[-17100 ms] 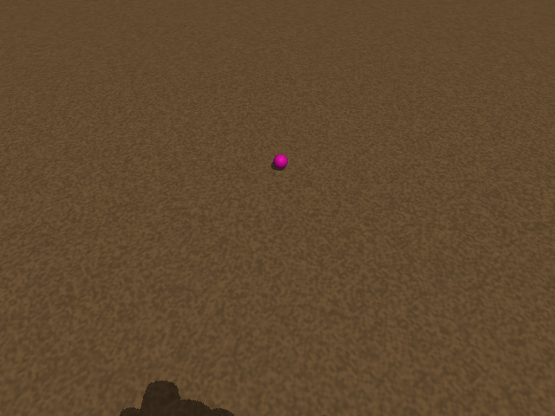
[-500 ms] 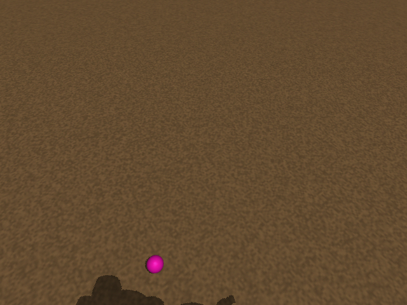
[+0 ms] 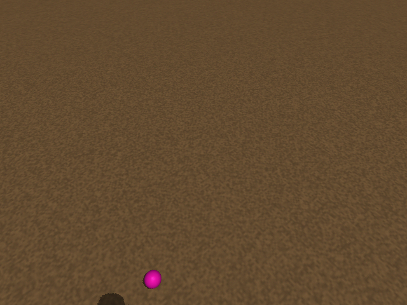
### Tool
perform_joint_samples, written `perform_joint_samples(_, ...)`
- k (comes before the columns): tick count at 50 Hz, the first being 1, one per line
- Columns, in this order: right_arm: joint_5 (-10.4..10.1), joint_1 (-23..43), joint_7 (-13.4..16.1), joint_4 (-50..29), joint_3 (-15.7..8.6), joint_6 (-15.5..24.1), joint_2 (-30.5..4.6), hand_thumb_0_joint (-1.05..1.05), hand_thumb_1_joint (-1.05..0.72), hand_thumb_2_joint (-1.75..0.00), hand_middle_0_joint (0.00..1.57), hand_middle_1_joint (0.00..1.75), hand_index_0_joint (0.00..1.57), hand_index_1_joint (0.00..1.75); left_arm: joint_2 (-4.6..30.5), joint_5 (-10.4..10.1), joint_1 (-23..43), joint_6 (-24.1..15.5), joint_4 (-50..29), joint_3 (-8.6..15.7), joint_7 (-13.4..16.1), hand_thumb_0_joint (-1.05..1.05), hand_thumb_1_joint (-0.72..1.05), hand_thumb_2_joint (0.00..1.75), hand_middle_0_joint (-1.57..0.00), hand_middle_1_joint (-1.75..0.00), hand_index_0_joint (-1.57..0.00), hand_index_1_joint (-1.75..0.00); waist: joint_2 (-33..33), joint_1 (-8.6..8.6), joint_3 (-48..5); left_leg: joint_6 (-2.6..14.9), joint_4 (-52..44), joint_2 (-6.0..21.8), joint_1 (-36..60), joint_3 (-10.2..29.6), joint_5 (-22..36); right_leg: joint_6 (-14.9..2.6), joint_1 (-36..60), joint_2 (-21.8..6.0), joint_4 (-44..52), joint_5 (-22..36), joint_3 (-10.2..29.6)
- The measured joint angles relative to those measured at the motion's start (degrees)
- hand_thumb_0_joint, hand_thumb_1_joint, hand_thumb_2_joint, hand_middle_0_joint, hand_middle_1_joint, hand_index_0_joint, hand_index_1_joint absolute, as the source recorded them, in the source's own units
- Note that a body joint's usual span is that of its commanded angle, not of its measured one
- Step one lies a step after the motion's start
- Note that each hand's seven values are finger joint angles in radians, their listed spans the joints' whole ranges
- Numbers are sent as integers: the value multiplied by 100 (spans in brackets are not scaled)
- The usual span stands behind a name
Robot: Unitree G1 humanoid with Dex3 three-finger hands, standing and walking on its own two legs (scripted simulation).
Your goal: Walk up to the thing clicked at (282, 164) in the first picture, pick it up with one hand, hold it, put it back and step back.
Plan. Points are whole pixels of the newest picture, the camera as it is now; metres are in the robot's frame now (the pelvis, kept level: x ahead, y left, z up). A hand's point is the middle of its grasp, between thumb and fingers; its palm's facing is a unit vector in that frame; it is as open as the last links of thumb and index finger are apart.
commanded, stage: walk up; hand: left
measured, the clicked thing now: (152, 279) +0.39 +0.24 -0.74
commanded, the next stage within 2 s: stand in 0.08 s
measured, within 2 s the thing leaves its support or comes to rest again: neither
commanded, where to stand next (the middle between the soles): +0.02 -0.01 m, yaw +3 degrees
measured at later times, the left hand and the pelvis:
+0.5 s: hand out of the picture +0.10 +0.26 -0.15, palm faces -0.01 -0.94 -0.34, open 7.4 cm; pelvis +0.01 +0.01 +0.00, yaw +1 degrees
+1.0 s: hand out of the picture +0.09 +0.26 -0.16, palm faces -0.01 -0.94 -0.34, open 7.4 cm; pelvis +0.02 +0.01 +0.00, yaw +1 degrees
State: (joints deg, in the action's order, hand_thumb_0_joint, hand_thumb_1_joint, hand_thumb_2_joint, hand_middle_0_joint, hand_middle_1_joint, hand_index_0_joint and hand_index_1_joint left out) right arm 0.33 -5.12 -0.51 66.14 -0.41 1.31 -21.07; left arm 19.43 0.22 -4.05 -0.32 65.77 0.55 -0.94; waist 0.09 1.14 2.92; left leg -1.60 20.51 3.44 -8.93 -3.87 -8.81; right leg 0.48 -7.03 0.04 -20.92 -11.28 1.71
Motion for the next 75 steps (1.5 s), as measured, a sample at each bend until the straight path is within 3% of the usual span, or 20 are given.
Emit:
perform_joint_samples(12,-9,-68,16,67,-2,-80,82,0,-90,-90,21,30,20,30,76,-16,5,-27,17,32,45,1,90,90,-20,-30,-21,-30,38,56,119,8,-134,-23,73,-7,22,22,89,-22,168,39,1)
perform_joint_samples(39,7,160,-4,-54,-2,-93,138,0,-90,-90,21,30,20,30,83,7,-154,-25,-22,-26,75,1,90,90,-20,-30,-21,-30,56,-61,32,56,-229,-111,107,45,-6,76,182,-108,318,14,-60)
perform_joint_samples(75,-2,34,11,-50,-6,-106,128,0,-90,-90,21,30,20,30,82,18,-208,-17,-99,-45,92,1,90,90,-20,-30,-21,-30,33,-59,14,52,-278,-133,219,79,-47,73,312,-129,368,-42,-99)
